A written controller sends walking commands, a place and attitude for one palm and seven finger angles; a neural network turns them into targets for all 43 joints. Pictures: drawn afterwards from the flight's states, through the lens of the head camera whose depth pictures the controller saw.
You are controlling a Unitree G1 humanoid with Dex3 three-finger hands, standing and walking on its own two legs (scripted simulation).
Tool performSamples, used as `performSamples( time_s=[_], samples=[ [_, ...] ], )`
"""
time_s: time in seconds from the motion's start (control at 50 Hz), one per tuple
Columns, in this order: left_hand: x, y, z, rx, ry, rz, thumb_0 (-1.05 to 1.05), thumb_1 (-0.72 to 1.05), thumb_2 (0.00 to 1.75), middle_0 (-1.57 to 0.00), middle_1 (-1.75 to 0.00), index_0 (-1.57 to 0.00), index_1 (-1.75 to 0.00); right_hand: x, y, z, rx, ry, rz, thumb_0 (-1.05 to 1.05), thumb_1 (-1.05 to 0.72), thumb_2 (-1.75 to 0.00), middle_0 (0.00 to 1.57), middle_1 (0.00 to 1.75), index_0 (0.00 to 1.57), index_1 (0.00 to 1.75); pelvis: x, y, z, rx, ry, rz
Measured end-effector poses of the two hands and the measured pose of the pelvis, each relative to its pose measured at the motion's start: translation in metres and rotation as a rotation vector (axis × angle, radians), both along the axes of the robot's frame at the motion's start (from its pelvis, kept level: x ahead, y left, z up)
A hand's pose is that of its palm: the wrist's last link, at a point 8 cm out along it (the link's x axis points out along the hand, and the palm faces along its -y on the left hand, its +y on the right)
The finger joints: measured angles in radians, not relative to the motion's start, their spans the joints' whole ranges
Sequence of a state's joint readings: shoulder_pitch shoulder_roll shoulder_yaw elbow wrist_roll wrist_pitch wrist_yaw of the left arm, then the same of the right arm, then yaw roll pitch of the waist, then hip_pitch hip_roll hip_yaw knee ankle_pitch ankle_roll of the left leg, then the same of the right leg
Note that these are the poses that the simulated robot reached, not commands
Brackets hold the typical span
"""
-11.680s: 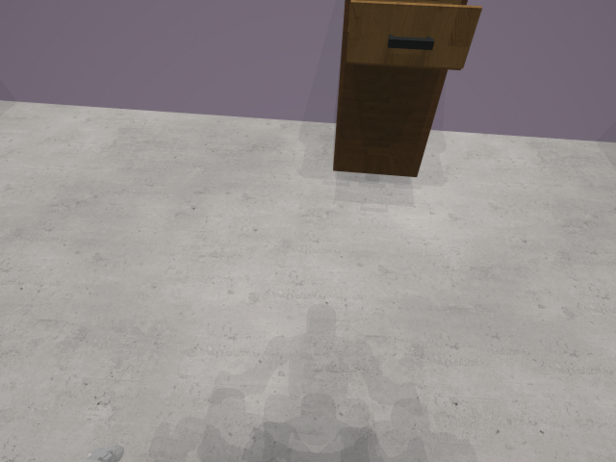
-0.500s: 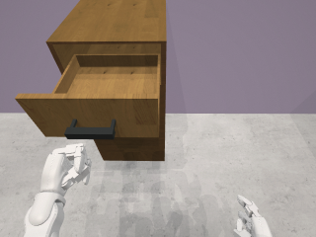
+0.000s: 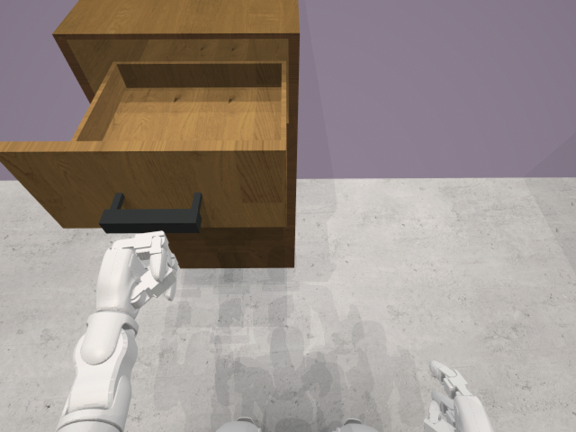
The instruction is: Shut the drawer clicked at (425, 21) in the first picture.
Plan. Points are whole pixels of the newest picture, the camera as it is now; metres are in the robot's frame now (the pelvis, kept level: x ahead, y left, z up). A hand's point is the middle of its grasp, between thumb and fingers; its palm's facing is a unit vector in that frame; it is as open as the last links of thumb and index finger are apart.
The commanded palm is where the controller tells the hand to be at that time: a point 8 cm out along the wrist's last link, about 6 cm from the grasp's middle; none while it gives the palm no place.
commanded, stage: bring the fist close to the handle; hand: left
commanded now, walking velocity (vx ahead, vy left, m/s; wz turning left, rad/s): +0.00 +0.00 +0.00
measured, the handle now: (155, 209) +0.41 +0.22 +0.06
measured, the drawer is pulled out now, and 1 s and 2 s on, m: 0.28 0.26 0.13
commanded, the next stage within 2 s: push the drawer shut in 0.36 s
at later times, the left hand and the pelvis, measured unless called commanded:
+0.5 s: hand (174, 271) +0.31 +0.17 +0.05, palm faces +0.06 -1.00 -0.04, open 3.3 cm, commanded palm +0.29 +0.23 +0.05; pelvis +0.00 -0.01 +0.00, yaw +0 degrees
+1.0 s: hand (175, 244) +0.35 +0.18 +0.05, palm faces +0.06 -1.00 -0.04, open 2.9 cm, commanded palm +0.34 +0.23 +0.05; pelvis -0.01 -0.01 -0.01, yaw +1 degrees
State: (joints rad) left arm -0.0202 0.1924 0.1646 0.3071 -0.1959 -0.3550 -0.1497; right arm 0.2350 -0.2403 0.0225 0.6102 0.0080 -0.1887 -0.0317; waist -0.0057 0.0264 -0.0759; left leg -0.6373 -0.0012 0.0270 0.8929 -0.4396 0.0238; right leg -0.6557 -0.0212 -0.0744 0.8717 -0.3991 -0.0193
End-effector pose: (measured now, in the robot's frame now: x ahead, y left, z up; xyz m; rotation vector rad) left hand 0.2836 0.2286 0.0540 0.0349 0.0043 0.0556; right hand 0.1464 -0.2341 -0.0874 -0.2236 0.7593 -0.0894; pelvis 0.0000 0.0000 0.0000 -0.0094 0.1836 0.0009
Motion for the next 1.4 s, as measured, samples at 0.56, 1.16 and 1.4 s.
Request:
performSamples(
  time_s=[0.56, 1.16, 1.4],
  samples=[
    [0.007, -0.001, -0.001, 0.008, -0.003, 0.009, 0.02, 0.90, 0.90, -1.40, -1.60, -1.40, -1.60, 0.001, -0.013, -0.005, -0.004, 0.030, -0.024, 0.01, -0.90, -0.90, 0.20, 0.30, 0.20, 0.30, 0.003, -0.008, -0.002, 0.002, 0.016, 0.000],
    [0.066, 0.005, 0.001, 0.009, 0.003, 0.005, -0.01, 0.84, 0.95, -1.40, -1.60, -1.40, -1.60, -0.052, -0.023, -0.024, -0.027, 0.183, -0.064, 0.01, -0.90, -0.90, 0.20, 0.30, 0.20, 0.30, -0.013, -0.011, -0.007, -0.002, 0.034, 0.008],
    [0.096, 0.009, 0.002, 0.003, 0.000, -0.003, 0.01, 0.83, 0.93, -1.40, -1.60, -1.40, -1.60, -0.092, -0.028, -0.027, -0.049, 0.281, -0.118, 0.01, -0.90, -0.90, 0.20, 0.30, 0.20, 0.30, -0.018, -0.006, -0.009, -0.005, 0.057, -0.007]
  ],
)
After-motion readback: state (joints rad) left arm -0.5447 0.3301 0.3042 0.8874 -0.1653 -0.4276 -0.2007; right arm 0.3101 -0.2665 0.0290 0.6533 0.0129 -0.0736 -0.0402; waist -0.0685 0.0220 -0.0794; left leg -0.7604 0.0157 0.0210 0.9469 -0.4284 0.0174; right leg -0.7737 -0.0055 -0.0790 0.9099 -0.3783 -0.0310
